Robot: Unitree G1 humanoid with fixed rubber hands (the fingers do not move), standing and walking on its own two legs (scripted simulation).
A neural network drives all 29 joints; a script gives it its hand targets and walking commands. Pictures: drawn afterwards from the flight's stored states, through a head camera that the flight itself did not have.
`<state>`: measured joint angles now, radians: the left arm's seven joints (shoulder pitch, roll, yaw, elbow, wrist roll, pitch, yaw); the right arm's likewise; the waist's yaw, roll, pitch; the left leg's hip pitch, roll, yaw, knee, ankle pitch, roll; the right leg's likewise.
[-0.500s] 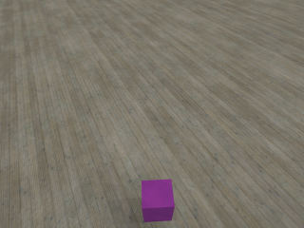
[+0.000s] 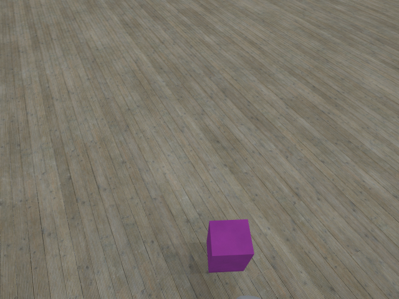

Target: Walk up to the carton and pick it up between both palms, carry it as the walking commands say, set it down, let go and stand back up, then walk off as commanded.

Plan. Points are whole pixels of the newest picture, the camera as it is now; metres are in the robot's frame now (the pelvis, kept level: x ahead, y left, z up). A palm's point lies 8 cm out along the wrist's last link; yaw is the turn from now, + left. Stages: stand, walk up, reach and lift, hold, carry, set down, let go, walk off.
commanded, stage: walk off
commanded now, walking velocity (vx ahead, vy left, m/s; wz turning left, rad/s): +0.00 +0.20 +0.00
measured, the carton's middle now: (227, 247) +0.42 -0.13 -0.64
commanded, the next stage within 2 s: none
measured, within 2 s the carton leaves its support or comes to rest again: neither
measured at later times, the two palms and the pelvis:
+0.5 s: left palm out of the picture -0.01 +0.39 -0.11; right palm out of the picture +0.07 -0.16 -0.14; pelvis +0.00 +0.10 +0.00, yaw +1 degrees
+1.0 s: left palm out of the picture +0.04 +0.48 -0.12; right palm out of the picture +0.03 -0.02 -0.16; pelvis +0.00 +0.23 +0.00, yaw +0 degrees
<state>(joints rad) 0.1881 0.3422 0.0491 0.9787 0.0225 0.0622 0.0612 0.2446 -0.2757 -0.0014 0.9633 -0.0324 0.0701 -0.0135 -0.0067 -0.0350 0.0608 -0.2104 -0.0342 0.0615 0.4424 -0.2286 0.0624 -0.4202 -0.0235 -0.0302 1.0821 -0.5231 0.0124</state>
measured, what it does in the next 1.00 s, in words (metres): steps to the left: right foot, then left foot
